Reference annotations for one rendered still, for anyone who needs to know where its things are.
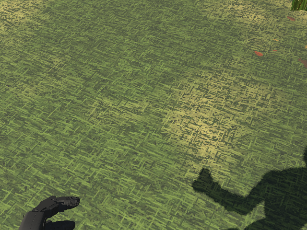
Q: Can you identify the left robot hand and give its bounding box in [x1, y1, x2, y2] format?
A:
[18, 195, 80, 230]

